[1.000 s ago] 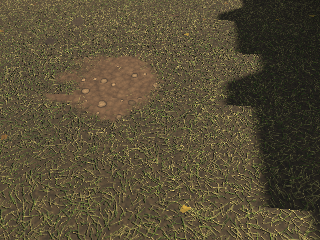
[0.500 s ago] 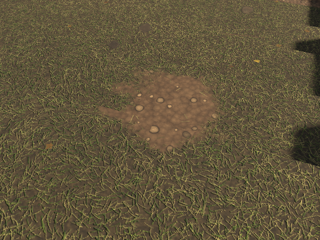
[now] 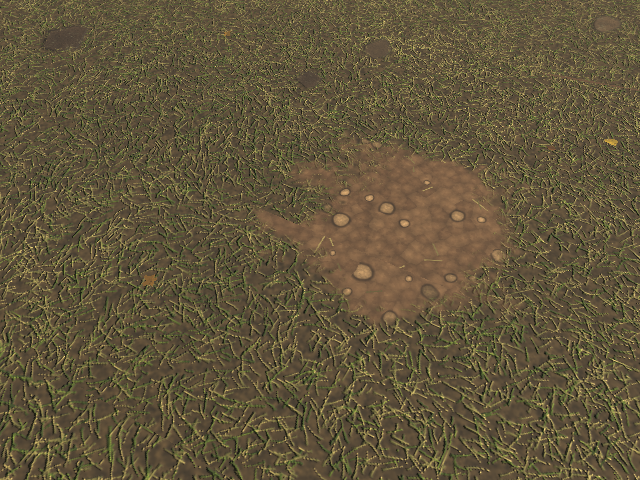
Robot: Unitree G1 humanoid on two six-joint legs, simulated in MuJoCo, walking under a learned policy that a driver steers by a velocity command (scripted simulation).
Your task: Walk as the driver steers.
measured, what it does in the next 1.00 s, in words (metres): steps on the spot, turning right: left foot, then right foot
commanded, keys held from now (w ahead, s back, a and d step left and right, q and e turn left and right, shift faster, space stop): e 0.62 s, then w+e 0.18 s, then w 0.20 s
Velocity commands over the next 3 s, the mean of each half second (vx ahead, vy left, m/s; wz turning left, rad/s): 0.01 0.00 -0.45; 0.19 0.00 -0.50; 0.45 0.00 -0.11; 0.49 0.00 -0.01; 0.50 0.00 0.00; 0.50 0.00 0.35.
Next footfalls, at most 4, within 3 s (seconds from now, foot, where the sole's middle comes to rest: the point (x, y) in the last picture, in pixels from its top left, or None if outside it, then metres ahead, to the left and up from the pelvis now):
0.12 left None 0.01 0.13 -0.78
0.54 right None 0.03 -0.14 -0.78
1.02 left None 0.19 0.00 -0.78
1.60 right None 0.41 -0.42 -0.92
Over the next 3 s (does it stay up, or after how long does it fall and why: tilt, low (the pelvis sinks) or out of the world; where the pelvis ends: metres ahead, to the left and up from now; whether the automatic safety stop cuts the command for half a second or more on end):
stays up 1.02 -0.76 -0.30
